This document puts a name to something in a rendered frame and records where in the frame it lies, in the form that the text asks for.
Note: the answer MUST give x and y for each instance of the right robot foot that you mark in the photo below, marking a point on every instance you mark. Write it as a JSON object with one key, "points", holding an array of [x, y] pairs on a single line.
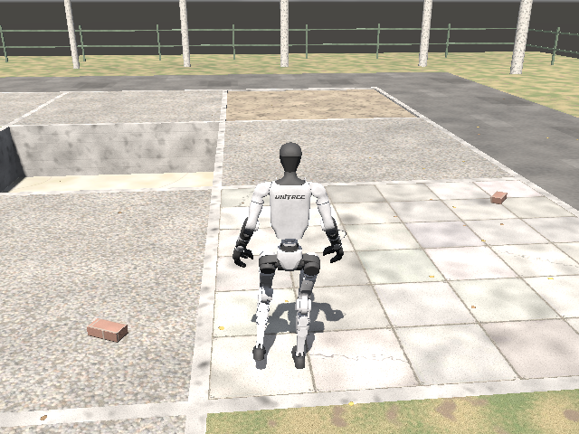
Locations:
{"points": [[298, 360]]}

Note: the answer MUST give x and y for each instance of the robot left shin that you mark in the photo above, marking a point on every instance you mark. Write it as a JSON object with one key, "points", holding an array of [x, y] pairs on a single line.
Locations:
{"points": [[262, 316]]}

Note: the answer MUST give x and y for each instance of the robot left hand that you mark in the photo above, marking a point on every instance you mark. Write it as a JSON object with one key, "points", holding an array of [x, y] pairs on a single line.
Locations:
{"points": [[245, 254]]}

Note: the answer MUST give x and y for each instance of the robot right forearm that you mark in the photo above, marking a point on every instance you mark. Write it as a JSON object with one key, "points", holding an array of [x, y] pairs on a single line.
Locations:
{"points": [[334, 237]]}

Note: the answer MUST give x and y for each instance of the robot right hand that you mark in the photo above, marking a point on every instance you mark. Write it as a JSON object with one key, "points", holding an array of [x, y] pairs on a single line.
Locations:
{"points": [[330, 249]]}

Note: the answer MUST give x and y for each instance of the robot right upper arm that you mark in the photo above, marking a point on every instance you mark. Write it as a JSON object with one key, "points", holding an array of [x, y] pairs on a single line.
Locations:
{"points": [[319, 191]]}

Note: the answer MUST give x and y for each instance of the robot left upper arm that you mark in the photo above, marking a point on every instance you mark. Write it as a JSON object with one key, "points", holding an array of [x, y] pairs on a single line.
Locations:
{"points": [[261, 190]]}

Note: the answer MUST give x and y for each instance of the robot left forearm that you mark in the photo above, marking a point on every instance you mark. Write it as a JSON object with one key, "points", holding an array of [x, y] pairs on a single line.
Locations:
{"points": [[243, 238]]}

